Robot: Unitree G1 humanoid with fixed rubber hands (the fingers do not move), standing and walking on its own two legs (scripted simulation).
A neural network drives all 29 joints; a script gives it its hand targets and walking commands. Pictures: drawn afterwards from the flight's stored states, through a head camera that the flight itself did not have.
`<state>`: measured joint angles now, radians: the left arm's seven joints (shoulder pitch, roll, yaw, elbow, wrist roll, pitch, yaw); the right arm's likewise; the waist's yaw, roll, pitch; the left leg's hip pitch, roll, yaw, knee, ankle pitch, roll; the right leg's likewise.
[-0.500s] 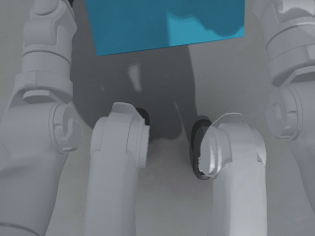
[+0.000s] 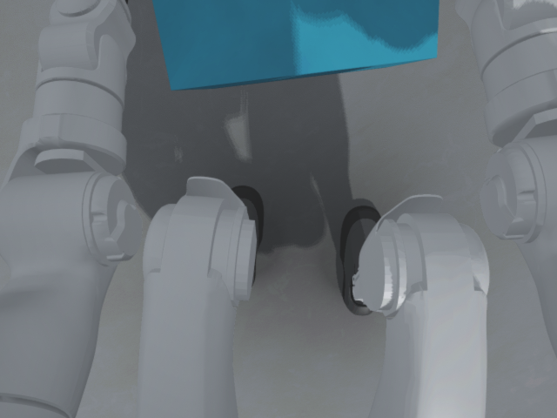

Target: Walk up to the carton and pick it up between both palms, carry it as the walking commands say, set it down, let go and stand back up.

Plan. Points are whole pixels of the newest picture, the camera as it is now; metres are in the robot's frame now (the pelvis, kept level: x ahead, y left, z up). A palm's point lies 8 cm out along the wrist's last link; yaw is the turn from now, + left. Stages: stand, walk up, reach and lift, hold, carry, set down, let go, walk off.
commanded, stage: set down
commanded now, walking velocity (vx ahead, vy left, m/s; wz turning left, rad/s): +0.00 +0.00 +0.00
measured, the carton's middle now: out of the picture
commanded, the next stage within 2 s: none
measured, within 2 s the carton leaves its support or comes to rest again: neither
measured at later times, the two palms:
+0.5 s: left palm out of the picture +0.52 +0.24 -0.18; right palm out of the picture +0.57 -0.12 -0.18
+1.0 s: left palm out of the picture +0.52 +0.24 -0.19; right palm out of the picture +0.57 -0.12 -0.19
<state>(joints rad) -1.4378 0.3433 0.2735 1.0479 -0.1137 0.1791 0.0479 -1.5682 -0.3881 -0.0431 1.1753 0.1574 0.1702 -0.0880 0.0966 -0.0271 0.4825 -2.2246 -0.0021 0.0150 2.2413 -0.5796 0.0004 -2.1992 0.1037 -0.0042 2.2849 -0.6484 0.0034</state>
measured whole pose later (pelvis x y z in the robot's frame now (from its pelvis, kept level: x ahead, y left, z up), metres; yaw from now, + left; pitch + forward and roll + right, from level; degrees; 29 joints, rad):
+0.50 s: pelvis +0.00 +0.00 -0.01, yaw +0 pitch +31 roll +1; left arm -1.47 0.36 0.30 1.08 -0.09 0.16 -0.01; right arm -1.59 -0.39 -0.09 1.18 0.12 0.16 -0.04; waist 0.10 -0.02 0.52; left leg -2.22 0.01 0.02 2.26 -0.58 0.00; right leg -2.20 0.09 -0.01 2.31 -0.65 -0.01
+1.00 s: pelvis +0.00 +0.00 +0.00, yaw +1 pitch +33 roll +1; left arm -1.51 0.37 0.27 1.20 -0.16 0.04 0.07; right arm -1.59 -0.41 0.00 1.18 0.19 0.10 -0.08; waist 0.09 0.00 0.51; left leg -2.24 0.01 0.03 2.24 -0.57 0.01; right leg -2.21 0.07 -0.01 2.29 -0.65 -0.01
